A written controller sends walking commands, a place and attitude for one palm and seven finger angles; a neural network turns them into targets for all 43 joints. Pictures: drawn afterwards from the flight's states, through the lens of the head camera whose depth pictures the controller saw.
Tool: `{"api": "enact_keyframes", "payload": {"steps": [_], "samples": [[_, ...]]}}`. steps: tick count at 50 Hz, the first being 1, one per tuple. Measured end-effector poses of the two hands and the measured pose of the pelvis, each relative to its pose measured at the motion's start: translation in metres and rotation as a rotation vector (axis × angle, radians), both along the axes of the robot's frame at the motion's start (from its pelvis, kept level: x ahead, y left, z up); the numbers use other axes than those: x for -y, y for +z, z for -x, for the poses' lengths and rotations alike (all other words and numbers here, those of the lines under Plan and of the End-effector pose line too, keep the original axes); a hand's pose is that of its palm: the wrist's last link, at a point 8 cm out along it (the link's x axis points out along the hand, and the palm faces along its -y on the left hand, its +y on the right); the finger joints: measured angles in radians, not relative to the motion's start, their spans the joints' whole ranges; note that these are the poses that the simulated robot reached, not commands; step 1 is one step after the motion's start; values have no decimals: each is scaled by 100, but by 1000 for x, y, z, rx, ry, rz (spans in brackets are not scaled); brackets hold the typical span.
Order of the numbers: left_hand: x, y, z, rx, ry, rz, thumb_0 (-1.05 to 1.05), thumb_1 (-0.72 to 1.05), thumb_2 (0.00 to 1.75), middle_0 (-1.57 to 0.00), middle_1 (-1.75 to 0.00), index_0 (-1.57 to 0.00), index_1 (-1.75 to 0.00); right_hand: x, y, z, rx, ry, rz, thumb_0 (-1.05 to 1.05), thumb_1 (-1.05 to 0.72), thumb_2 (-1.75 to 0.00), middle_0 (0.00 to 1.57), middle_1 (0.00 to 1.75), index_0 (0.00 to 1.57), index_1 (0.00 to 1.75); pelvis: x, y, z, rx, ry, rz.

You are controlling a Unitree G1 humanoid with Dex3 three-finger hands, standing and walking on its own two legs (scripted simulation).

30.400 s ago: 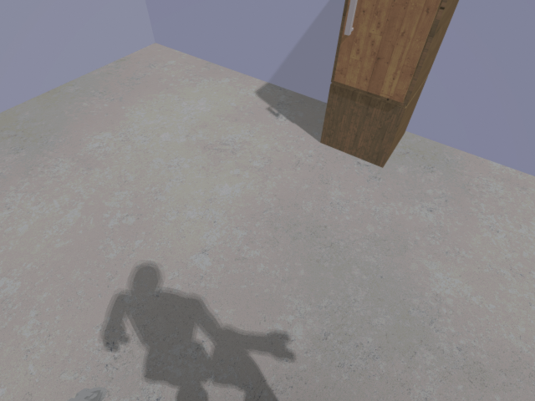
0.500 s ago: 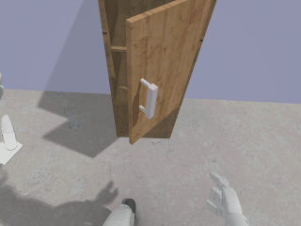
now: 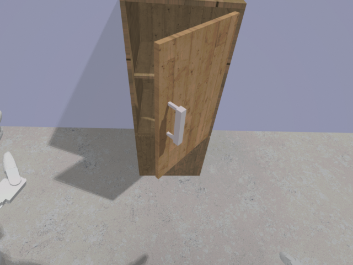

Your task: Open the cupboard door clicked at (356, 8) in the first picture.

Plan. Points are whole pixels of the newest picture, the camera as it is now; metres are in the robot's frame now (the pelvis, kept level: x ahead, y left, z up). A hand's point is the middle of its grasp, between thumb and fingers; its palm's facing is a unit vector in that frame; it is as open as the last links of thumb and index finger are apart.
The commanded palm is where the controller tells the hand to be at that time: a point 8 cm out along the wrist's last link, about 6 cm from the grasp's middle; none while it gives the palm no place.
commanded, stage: stop stepping back and stand still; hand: left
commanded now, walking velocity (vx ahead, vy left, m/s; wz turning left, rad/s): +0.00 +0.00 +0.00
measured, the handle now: (174, 123) +0.54 +0.03 -0.01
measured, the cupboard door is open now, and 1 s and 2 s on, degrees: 45 45 45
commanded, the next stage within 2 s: let the arm hang, fingers relaxed in 0.52 s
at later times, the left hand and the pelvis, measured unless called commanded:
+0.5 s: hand (3, 207) +0.17 +0.27 +0.16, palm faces +0.43 -0.80 -0.42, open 7.4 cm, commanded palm +0.11 +0.31 +0.19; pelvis -0.04 +0.01 +0.01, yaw +0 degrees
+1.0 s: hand out of the picture -0.06 +0.17 -0.17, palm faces +0.00 -0.99 -0.15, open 7.2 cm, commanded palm none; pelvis -0.05 +0.00 +0.01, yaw +1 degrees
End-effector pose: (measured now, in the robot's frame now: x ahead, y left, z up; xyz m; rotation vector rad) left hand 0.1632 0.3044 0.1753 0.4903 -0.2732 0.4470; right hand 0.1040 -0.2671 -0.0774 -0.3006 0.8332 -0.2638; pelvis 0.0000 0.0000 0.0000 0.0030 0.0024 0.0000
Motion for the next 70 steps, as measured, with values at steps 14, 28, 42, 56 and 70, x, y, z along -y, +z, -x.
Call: {"api": "enact_keyframes", "payload": {"steps": [14, 28, 42, 56, 70], "samples": [[4, 13, 26, -76, -82, -76, 2, 89, 90, -21, -31, -21, -30, -69, 16, -37, 175, 129, -163, 1, -90, -90, 21, 30, 21, 30, -6, 7, 25, 2, -25, 21], [-3, 5, 39, -91, -33, -10, 2, 89, 90, -21, -30, -21, -30, -45, 18, -8, 116, 90, -80, 1, -90, -90, 21, 30, 20, 30, -10, 13, 37, 12, -5, 23], [26, -259, 93, -1217, 9, 373, 1, 91, 90, -20, -30, -19, -30, -12, -37, 45, -209, 65, -117, 1, -90, -90, 20, 29, 20, 30, -11, 3, 51, 11, 15, 7], [82, -312, 283, -1762, 233, 689, 2, 94, 90, -20, -30, -20, -30, -35, -53, 169, -659, -49, -166, 1, -91, -90, 20, 29, 20, 30, -2, 9, 48, 19, 36, 19], [83, -307, 250, -1659, 243, 659, 1, 91, 90, -20, -30, -20, -30, -71, -69, 160, -629, -38, -277, 2, -92, -90, 20, 29, 20, 30, -1, 9, 41, 30, 37, 5]]}}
